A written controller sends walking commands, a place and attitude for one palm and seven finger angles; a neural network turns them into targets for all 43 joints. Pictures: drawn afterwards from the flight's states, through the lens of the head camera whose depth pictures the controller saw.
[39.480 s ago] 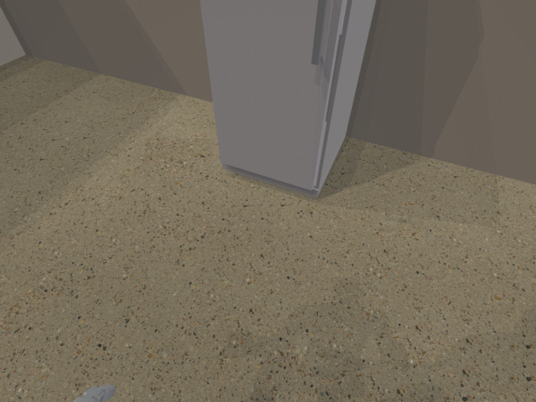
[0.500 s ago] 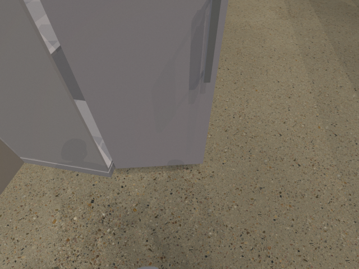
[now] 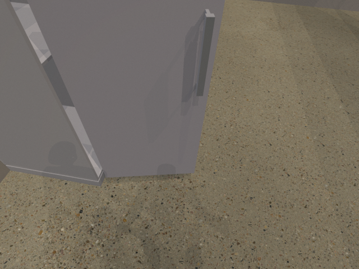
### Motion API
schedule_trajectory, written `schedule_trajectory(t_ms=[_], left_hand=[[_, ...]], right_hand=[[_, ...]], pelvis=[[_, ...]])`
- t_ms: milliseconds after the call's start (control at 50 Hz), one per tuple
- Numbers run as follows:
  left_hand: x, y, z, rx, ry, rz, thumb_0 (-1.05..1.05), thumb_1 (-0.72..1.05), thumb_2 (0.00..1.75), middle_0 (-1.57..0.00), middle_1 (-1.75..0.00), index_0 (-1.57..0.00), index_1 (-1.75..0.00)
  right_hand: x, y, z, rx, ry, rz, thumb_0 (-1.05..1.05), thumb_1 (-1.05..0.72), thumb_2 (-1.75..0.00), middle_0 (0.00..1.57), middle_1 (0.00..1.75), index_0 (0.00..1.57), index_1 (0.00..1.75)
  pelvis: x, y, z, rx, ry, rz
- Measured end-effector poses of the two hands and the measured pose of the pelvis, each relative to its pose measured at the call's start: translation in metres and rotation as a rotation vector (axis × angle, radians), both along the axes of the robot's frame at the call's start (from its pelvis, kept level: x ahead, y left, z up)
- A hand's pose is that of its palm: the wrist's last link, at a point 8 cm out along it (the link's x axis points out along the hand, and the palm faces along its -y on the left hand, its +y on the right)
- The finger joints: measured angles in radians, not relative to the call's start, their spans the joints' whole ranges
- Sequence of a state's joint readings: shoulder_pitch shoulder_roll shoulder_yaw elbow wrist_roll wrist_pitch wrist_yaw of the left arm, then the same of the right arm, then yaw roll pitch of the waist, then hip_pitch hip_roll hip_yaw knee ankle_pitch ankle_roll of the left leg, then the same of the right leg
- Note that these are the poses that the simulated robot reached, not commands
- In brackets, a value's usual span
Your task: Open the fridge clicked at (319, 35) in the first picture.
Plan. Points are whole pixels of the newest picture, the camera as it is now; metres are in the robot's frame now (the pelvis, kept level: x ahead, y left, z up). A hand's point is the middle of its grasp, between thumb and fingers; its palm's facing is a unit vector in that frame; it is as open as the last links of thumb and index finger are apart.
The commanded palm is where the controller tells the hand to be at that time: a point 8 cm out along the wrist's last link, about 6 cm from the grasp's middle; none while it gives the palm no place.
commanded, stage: let the arm hang, fingers relaxed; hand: right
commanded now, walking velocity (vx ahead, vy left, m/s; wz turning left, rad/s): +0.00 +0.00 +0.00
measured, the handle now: (202, 57) +0.71 -0.02 +0.11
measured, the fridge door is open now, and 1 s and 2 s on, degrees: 76 76 76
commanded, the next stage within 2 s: look to check the result in 0.26 s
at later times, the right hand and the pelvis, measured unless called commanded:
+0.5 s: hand out of the picture +0.11 -0.23 -0.16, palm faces -0.03 +0.96 -0.29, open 7.4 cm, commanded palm none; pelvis +0.03 +0.00 +0.01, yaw +1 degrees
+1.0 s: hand out of the picture +0.13 -0.22 -0.16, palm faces -0.04 +0.95 -0.30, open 7.4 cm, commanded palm none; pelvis +0.04 +0.01 +0.01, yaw +1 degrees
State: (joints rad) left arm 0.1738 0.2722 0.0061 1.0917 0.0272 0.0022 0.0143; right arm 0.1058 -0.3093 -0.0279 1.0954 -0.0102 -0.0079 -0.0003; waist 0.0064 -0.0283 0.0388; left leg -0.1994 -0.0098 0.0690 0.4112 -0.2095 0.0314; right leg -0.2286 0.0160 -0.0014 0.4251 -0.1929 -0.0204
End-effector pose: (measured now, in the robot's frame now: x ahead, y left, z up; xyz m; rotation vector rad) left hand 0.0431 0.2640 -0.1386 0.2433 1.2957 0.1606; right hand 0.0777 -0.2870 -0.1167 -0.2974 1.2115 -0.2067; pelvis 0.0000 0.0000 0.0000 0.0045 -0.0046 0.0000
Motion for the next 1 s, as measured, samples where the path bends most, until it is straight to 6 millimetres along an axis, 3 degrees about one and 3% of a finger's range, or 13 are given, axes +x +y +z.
schedule_trajectory(t_ms=[140, 280, 620, 1000], left_hand=[[0.048, 0.004, 0.011, 0.018, -0.095, -0.026, 0.0, 0.91, 0.9, -0.2, -0.3, -0.2, -0.3], [0.071, 0.013, 0.021, 0.049, -0.124, -0.037, 0.0, 0.91, 0.9, -0.2, -0.3, -0.2, -0.3], [0.055, 0.023, 0.018, 0.069, -0.029, -0.014, 0.0, 0.91, 0.9, -0.2, -0.3, -0.2, -0.3], [0.053, 0.02, 0.015, 0.048, -0.031, 0.008, 0.0, 0.91, 0.9, -0.2, -0.3, -0.2, -0.3]], right_hand=[[0.032, 0.009, 0.003, 0.024, -0.055, 0.032, 0.01, -0.91, -0.9, 0.2, 0.3, 0.2, 0.3], [0.04, 0.016, -0.001, 0.049, -0.046, 0.037, 0.01, -0.9, -0.9, 0.2, 0.3, 0.2, 0.3], [0.022, 0.01, -0.006, 0.031, 0.058, 0.012, 0.01, -0.9, -0.9, 0.2, 0.3, 0.2, 0.3], [0.044, 0.019, -0.003, 0.035, 0.016, 0.037, 0.01, -0.9, -0.9, 0.2, 0.3, 0.2, 0.3]], pelvis=[[0.011, -0.002, 0.003, -0.007, -0.002, 0.005], [0.02, -0.002, 0.004, -0.009, -0.002, 0.008], [0.034, 0.002, 0.006, -0.007, -0.001, 0.014], [0.04, 0.005, 0.006, -0.008, -0.004, 0.023]])
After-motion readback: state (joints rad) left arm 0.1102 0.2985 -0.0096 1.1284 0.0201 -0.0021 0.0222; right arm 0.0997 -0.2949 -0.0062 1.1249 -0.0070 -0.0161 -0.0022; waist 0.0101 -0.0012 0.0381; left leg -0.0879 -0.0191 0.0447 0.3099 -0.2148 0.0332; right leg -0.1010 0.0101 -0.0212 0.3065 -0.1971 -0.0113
